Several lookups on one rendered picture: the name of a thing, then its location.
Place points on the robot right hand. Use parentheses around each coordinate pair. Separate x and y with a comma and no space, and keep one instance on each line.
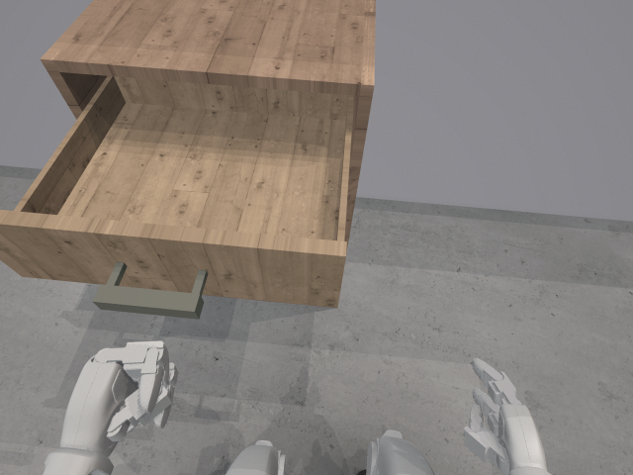
(513,440)

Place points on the handle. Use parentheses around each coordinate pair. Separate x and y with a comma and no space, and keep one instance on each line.
(113,297)

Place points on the drawer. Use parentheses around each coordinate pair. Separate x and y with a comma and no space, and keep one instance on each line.
(173,177)

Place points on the cabinet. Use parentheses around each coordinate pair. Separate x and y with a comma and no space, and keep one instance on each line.
(321,46)

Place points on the robot left forearm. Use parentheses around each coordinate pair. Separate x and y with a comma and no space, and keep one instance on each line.
(67,461)

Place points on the robot left hand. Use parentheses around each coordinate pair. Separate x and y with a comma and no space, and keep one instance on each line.
(138,376)

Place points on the right robot shin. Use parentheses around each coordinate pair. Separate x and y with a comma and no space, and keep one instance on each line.
(392,433)

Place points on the robot right thigh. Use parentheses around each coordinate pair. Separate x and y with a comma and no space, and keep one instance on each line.
(395,456)

